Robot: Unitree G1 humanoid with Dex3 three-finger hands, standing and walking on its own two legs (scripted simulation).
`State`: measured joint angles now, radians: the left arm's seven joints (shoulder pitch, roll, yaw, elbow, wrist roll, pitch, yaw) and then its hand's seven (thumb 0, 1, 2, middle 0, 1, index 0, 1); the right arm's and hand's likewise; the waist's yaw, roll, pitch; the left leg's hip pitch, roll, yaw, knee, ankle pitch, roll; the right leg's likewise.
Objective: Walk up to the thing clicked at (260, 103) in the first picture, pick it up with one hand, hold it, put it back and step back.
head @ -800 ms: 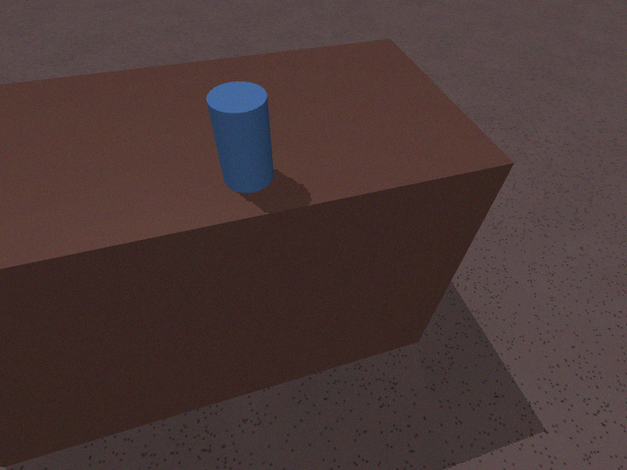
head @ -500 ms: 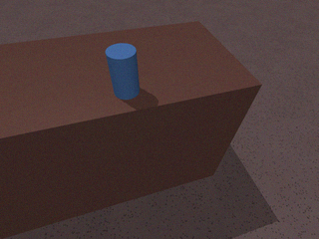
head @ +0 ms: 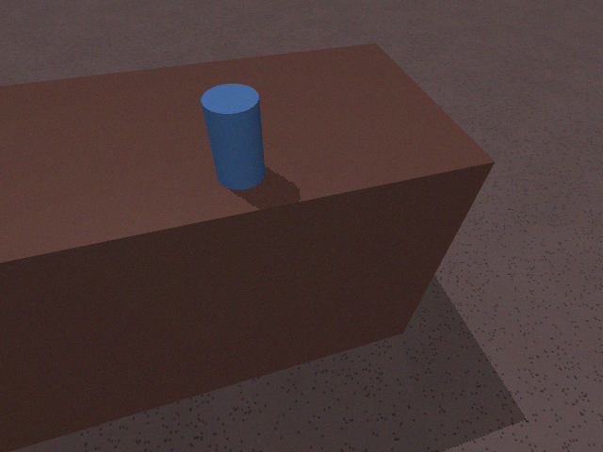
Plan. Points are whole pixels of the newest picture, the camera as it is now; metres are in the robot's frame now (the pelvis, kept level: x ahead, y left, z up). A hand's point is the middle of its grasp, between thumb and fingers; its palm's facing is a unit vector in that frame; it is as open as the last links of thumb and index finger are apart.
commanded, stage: stand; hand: right
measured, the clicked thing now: (236, 139) +0.58 +0.12 +0.09
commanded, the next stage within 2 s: walk up in 0.32 s
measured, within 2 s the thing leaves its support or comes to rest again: neither
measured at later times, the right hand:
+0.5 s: hand out of the picture +0.08 -0.25 -0.16, palm faces -0.14 +0.93 -0.34, open 7.4 cm
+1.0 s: hand (354, 446) +0.16 -0.08 -0.19, palm faces -0.23 +0.93 -0.28, open 7.4 cm
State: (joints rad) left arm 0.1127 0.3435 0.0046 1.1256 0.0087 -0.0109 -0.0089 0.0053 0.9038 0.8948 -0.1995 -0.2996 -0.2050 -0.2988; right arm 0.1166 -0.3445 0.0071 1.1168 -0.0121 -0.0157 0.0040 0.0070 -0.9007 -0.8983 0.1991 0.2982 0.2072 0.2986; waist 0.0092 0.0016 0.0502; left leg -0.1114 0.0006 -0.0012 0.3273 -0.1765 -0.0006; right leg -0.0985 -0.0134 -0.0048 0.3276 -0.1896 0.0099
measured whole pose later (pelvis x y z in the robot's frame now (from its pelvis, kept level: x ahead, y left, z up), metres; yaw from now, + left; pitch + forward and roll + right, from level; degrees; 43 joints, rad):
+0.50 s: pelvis +0.00 +0.03 -0.01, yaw +5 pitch -2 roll -1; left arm 0.20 0.37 0.07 1.02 0.03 -0.05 0.05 0.00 0.90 0.89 -0.21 -0.30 -0.21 -0.30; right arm 0.20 -0.44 -0.09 0.96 -0.08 0.09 0.10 0.01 -0.90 -0.90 0.20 0.30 0.21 0.30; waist 0.00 0.06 0.08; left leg -0.42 0.03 -0.05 0.93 -0.42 0.00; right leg -0.13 -0.07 -0.07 0.41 -0.25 0.02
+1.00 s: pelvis +0.06 +0.16 -0.03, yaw +14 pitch -3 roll +1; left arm 0.26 0.39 0.06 0.90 0.03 -0.07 0.02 0.00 0.90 0.89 -0.20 -0.30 -0.21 -0.30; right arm 0.32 -0.39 -0.07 0.83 -0.02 0.06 0.05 0.01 -0.90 -0.90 0.20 0.30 0.21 0.30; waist -0.02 0.06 0.09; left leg -0.29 -0.05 -0.05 0.72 -0.36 0.03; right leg -0.35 -0.01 -0.10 0.68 -0.26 -0.05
